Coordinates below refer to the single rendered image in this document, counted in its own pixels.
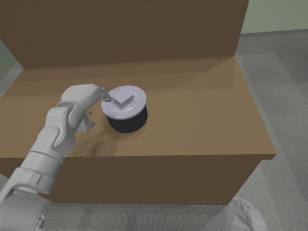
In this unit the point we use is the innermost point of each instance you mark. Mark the robot left upper arm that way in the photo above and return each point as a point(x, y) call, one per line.
point(19, 213)

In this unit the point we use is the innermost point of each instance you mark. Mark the right robot hand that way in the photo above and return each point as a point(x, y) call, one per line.
point(254, 219)

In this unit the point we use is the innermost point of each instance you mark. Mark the knob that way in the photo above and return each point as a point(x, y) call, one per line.
point(122, 97)

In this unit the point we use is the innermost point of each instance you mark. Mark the pot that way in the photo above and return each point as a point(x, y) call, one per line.
point(129, 125)

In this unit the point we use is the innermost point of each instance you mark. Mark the lid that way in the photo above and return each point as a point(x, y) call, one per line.
point(132, 108)

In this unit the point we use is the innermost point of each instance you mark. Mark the left robot hand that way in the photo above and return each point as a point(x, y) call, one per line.
point(86, 95)

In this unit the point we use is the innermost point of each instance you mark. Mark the robot left forearm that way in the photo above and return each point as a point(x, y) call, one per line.
point(38, 171)

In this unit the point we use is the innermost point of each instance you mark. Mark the table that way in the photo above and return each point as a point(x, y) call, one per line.
point(203, 136)

